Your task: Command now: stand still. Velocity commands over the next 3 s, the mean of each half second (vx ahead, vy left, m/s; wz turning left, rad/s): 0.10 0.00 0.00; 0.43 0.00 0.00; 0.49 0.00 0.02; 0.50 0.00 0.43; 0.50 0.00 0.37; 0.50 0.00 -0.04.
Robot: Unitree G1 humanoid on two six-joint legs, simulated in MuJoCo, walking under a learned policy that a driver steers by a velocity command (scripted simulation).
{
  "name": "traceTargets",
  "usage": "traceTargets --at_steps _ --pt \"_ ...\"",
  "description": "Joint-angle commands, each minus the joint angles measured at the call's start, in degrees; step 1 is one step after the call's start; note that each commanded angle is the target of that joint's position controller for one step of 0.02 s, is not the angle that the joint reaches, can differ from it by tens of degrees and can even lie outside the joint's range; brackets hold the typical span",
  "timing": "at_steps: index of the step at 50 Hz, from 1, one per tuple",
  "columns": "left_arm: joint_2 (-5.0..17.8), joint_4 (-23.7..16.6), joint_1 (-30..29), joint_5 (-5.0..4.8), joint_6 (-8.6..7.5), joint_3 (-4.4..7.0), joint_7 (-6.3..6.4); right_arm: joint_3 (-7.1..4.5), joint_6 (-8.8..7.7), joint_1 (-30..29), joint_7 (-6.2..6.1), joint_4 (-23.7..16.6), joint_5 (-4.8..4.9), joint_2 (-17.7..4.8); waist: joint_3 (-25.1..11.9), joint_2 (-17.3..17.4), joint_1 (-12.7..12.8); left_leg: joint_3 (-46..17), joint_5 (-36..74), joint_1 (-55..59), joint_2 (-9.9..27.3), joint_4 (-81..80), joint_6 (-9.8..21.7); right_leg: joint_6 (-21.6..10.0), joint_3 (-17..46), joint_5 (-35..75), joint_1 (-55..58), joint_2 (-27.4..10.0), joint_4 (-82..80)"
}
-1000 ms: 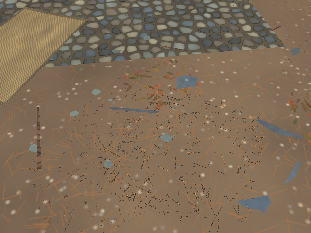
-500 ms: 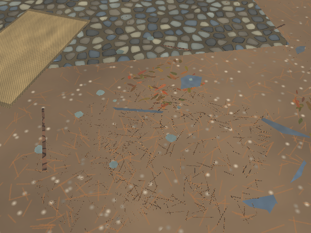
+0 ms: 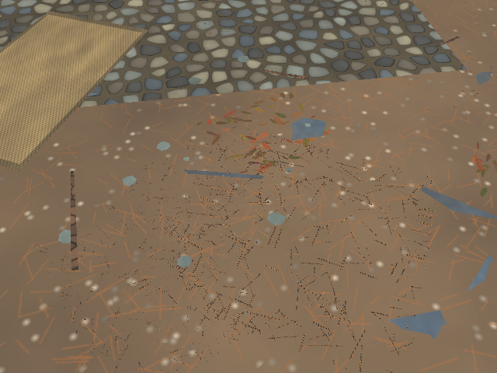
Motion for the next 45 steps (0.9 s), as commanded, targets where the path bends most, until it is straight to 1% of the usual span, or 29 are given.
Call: traceTargets --at_steps 1,12,13,15,16,17,18,19,20,21,22,23,24,25,26,27,28,29,30,31,32,33,35,38,40,42,43,44,45 --pt "5.6 -1.0 1.8 -0.01 -0.38 0.73 0.19 -0.88 -0.35 2.5 -0.16 -1.1 0.02 -5.7 0.2 0.2 0.0 -1.2 5.7 -3.0 1.3 -5.5 0.9 -1.2 0.9 6.8 0.8 -1.1 -4.3" --pt "4.9 -0.2 3.5 -0.05 -0.46 0.30 0.32 -0.69 -0.30 4.3 -0.18 -0.3 0.10 -4.8 0.6 0.2 0.0 -1.3 5.6 -3.4 1.2 -5.5 1.1 -1.1 0.6 6.5 0.3 -1.0 -4.2" --pt "4.2 0.4 4.7 -0.04 -0.42 0.13 0.35 -0.58 -0.22 5.4 -0.23 0.3 0.10 -4.2 -0.8 0.4 0.0 -0.8 -0.2 -2.8 0.7 -5.9 1.3 -1.2 -0.2 1.0 0.9 -0.3 -4.2" --pt "5.1 0.3 5.1 -0.66 -0.41 0.57 0.58 -1.35 0.05 5.6 -0.59 0.1 0.81 -6.2 2.0 1.6 -0.1 -1.9 -19.6 -5.8 0.5 -6.0 3.4 -2.4 -1.9 -17.5 -3.3 1.7 -1.4" --pt "5.3 -0.3 4.4 -0.67 -0.78 0.66 0.57 -1.58 -0.12 5.7 -0.66 -0.4 1.01 -6.8 4.6 2.1 -0.4 -4.2 -26.4 -7.7 2.0 -7.2 4.8 -3.2 -1.6 -22.6 -6.7 1.6 -0.4" --pt "4.6 -1.1 3.6 -0.70 -1.52 0.53 0.37 -1.83 -0.64 6.5 -0.56 -0.7 1.27 -7.4 6.2 3.4 -0.9 -7.9 -29.6 -7.9 4.4 -8.7 6.4 -3.7 -1.3 -22.7 -9.6 1.2 1.4" --pt "3.5 -1.8 2.6 -0.76 -2.50 0.33 0.00 -2.29 -1.31 8.4 -0.35 -0.5 1.59 -8.3 6.6 5.5 -1.7 -12.9 -31.2 -6.1 7.8 -10.9 8.4 -3.6 -1.9 -19.3 -12.4 1.2 4.8" --pt "2.2 -2.4 1.9 -0.88 -3.49 0.12 -0.51 -2.91 -1.88 10.4 -0.12 -0.1 1.77 -9.7 6.0 8.8 -2.2 -19.6 -32.8 -3.5 12.5 -14.3 10.9 -3.2 -4.0 -13.8 -14.4 1.6 10.4" --pt "1.7 -2.9 1.5 -1.12 -4.26 0.02 -1.03 -3.41 -2.25 10.5 0.03 -0.2 1.83 -10.8 6.2 10.6 -2.0 -25.5 -32.8 -4.2 16.7 -17.1 13.3 -3.7 -3.7 -10.4 -14.6 0.5 15.1" --pt "2.1 -3.2 1.6 -1.38 -4.84 0.17 -1.49 -3.40 -2.55 9.0 0.18 -1.0 1.66 -10.4 6.7 9.8 -1.1 -27.1 -31.1 -5.9 18.1 -18.0 14.0 -4.6 -2.8 -10.8 -14.0 -0.6 16.6" --pt "2.0 -3.1 2.6 -1.65 -5.28 0.21 -1.77 -3.31 -2.76 6.7 0.38 -2.1 1.69 -10.0 7.0 9.2 0.3 -25.0 -28.9 -7.5 17.3 -17.7 13.1 -5.6 -2.9 -12.5 -11.8 -1.0 14.1" --pt "1.4 -2.2 5.6 -1.92 -5.63 0.17 -1.89 -3.28 -2.77 3.5 0.62 -3.2 2.21 -10.0 7.2 9.2 2.6 -20.8 -26.3 -10.8 15.2 -15.9 11.3 -6.5 -3.7 -11.5 -5.4 -0.8 6.3" --pt "1.9 -0.3 10.1 -1.82 -5.77 0.64 -1.80 -3.20 -2.63 0.8 0.80 -4.4 2.58 -9.6 6.8 7.5 4.8 -15.1 -21.9 -15.2 11.1 -12.4 9.0 -6.4 -4.7 -7.3 3.9 0.7 -1.0" --pt "3.9 1.7 15.0 -1.33 -5.73 1.48 -1.69 -2.91 -2.85 -0.8 0.90 -5.4 2.45 -8.4 5.2 3.4 6.1 -9.4 -13.9 -19.1 6.9 -4.0 6.6 -6.1 -0.8 -3.9 11.5 -0.7 -3.3" --pt "9.1 3.3 23.4 -1.29 -5.87 3.01 -1.55 -1.97 -3.62 -2.1 1.12 -6.8 2.09 -4.6 1.8 -10.2 8.4 0.8 -6.8 -27.5 -0.1 15.8 2.8 -10.0 16.9 -11.5 20.0 -11.2 -11.6" --pt "13.5 3.4 28.2 -0.92 -6.57 3.66 -2.34 -1.75 -4.89 -2.9 0.94 -8.8 2.08 -3.7 0.4 -18.2 8.9 0.3 -15.0 -36.4 -3.2 30.9 2.2 -16.8 38.0 -13.7 23.2 -21.8 -18.6" --pt "9.4 2.1 23.3 -0.21 -7.39 2.29 -2.36 -2.21 -5.60 -2.7 1.28 -8.7 2.84 -5.5 3.2 -9.4 5.7 -4.3 -13.6 -40.8 0.6 40.6 3.3 -17.4 37.8 -13.0 21.2 -23.1 -17.8" --pt "6.7 0.4 19.2 -0.36 -7.85 1.55 -2.53 -2.13 -6.08 -1.7 1.97 -8.2 3.15 -5.3 4.4 -6.0 3.8 -5.2 -7.9 -42.8 2.9 43.3 4.6 -15.5 30.8 -10.3 20.2 -20.6 -17.5" --pt "6.4 -0.6 16.5 -0.48 -7.87 1.22 -2.90 -2.37 -6.46 -1.7 2.27 -7.9 2.66 -5.6 4.3 -3.8 2.6 -4.3 -2.8 -43.0 4.7 42.4 5.1 -13.5 24.7 -6.8 19.4 -18.2 -18.0" --pt "5.4 -1.3 15.2 -0.51 -7.56 0.73 -3.12 -2.93 -6.64 -3.1 2.44 -8.1 2.08 -6.7 4.7 -3.2 2.1 -3.6 0.8 -42.5 6.1 39.6 5.0 -11.8 19.7 0.6 18.6 -16.5 -18.5" --pt "3.6 -1.3 15.7 -0.28 -6.98 0.11 -3.07 -3.24 -6.52 -3.9 2.80 -8.3 1.76 -6.8 4.1 -3.8 2.1 -2.4 2.9 -40.2 6.7 37.4 4.5 -10.4 14.7 7.4 17.4 -14.2 -18.8" --pt "3.2 -1.1 17.1 -0.04 -6.51 -0.11 -2.80 -3.12 -6.21 -4.2 3.19 -8.4 1.71 -5.7 3.4 -4.9 2.1 -1.1 4.5 -38.5 6.7 35.5 3.8 -10.0 11.4 12.3 16.7 -12.9 -18.9" --pt "4.6 -1.5 18.2 0.21 -5.85 -0.08 -1.95 -2.50 -5.57 -7.8 3.58 -9.9 1.49 -3.7 4.0 -4.4 2.5 0.9 7.9 -37.2 6.2 29.5 2.1 -10.4 7.3 17.4 14.2 -11.5 -19.9" --pt "7.3 -2.7 18.1 0.28 -5.59 0.26 -0.97 -1.23 -5.45 -17.4 3.78 -13.9 1.56 -2.0 6.0 -4.3 4.1 3.4 14.8 -29.8 3.7 14.1 0.8 -10.3 3.6 16.3 7.3 -9.9 -22.6" --pt "8.6 -2.3 19.9 -0.29 -5.77 0.74 -0.79 -1.14 -5.33 -20.2 4.14 -15.3 1.92 -3.0 6.7 -5.5 4.4 4.0 16.8 -26.3 2.6 9.0 1.2 -10.7 3.2 15.7 7.4 -11.2 -23.9" --pt "8.7 -2.0 20.2 -1.01 -5.80 1.13 -0.76 -1.27 -5.38 -21.9 4.58 -16.5 2.16 -4.3 7.4 -5.5 3.5 2.7 17.2 -25.9 2.5 5.3 2.7 -10.2 2.7 18.1 11.3 -13.0 -23.0" --pt "8.9 -2.1 19.9 -1.11 -5.65 1.36 -0.76 -1.50 -5.52 -21.9 4.82 -16.9 2.13 -5.1 6.9 -5.4 2.7 2.5 16.5 -25.1 2.3 3.8 3.6 -9.6 2.2 21.7 13.8 -13.8 -21.5" --pt "9.4 -2.3 19.1 -0.96 -5.44 1.64 -0.78 -2.00 -5.70 -20.4 4.97 -16.9 2.04 -6.2 5.1 -5.8 1.2 2.6 15.4 -22.4 1.4 3.0 4.6 -8.9 1.6 29.5 16.1 -14.3 -18.5" --pt "10.2 -2.6 18.3 -0.66 -5.09 2.01 -0.79 -2.73 -5.77 -17.2 4.96 -16.3 1.97 -7.7 1.9 -7.0 -0.9 3.5 13.9 -17.6 -0.1 3.6 5.6 -8.2 0.9 40.5 18.0 -14.5 -13.9"
Next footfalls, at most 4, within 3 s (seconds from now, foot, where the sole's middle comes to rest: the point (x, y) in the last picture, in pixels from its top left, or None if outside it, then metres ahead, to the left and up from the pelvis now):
0.94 left None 0.44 0.11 -0.78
1.50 right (302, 290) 0.76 -0.13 -0.78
2.06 left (208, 223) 1.00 0.17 -0.78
2.58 right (226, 145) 1.38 0.12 -0.78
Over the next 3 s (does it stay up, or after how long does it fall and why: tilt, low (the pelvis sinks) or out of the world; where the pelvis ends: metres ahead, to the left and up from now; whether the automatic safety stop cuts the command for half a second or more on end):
stays up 1.37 0.22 0.01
